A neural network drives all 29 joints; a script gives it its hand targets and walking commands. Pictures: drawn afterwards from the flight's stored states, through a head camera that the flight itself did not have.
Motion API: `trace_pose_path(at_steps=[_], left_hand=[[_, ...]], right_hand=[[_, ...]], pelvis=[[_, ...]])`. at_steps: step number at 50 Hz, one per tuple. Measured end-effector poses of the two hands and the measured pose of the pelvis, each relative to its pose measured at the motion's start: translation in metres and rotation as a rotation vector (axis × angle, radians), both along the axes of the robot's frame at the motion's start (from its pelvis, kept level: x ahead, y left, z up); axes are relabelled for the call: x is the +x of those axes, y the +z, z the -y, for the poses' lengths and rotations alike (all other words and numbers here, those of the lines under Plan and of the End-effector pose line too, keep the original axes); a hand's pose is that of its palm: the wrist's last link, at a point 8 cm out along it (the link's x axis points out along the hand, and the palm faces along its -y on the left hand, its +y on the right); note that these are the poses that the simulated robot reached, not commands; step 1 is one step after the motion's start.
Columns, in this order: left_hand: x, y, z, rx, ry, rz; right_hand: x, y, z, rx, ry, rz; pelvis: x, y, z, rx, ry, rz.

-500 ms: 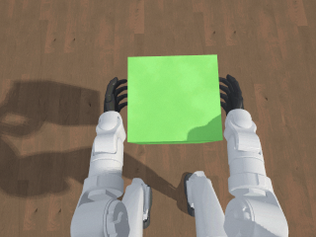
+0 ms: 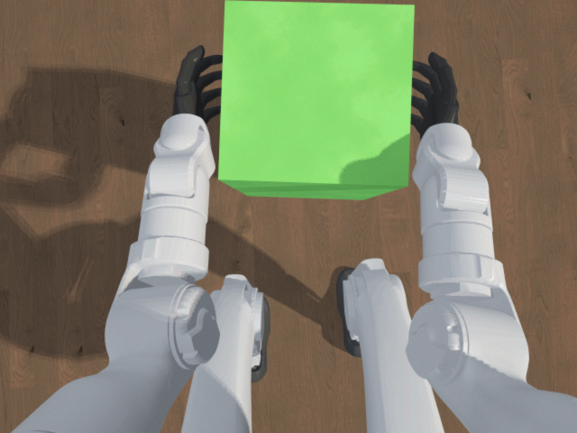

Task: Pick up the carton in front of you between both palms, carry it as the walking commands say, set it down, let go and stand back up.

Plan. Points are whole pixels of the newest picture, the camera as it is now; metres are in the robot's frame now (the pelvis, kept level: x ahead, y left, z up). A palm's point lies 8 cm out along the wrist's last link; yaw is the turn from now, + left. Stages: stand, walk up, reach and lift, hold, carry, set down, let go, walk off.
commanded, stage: set down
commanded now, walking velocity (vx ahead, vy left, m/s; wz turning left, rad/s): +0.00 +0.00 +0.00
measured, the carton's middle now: (310, 123) +0.50 -0.05 -0.18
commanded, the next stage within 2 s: none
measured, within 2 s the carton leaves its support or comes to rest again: rests again in 1.14 s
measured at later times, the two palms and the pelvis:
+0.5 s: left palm (228, 119) +0.55 +0.09 -0.25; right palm (407, 135) +0.49 -0.21 -0.25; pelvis -0.02 +0.01 -0.10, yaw -1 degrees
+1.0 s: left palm (237, 123) +0.56 +0.08 -0.32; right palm (403, 132) +0.51 -0.22 -0.30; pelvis -0.01 +0.01 -0.15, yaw -1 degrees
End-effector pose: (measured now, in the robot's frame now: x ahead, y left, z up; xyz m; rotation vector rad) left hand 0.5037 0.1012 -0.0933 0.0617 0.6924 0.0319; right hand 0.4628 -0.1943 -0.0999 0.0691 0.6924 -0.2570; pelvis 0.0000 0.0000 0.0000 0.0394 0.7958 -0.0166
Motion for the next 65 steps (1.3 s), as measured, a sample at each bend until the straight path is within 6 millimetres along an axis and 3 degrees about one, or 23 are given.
trace_pose_path(at_steps=[17, 28, 34, 41, 65], left_hand=[[0.032, -0.105, 0.010, 0.010, -0.070, -0.024], [0.051, -0.179, 0.016, 0.024, -0.112, -0.044], [0.059, -0.210, 0.023, 0.024, -0.134, -0.054], [0.064, -0.221, 0.024, 0.020, -0.139, -0.052], [0.055, -0.229, 0.024, -0.051, -0.176, -0.044]], right_hand=[[0.017, -0.101, 0.008, -0.027, -0.034, -0.030], [0.032, -0.170, 0.014, -0.038, -0.044, -0.055], [0.046, -0.187, 0.023, -0.053, -0.030, -0.069], [0.049, -0.198, 0.025, -0.041, -0.027, -0.066], [0.042, -0.215, 0.034, -0.045, 0.017, -0.091]], pelvis=[[-0.014, -0.072, -0.006, -0.017, 0.016, -0.017], [-0.014, -0.113, -0.012, -0.034, 0.023, 0.019], [-0.009, -0.130, -0.014, -0.043, 0.022, 0.032], [-0.007, -0.142, -0.013, -0.043, 0.024, 0.047], [-0.018, -0.155, -0.013, -0.058, 0.036, 0.128]])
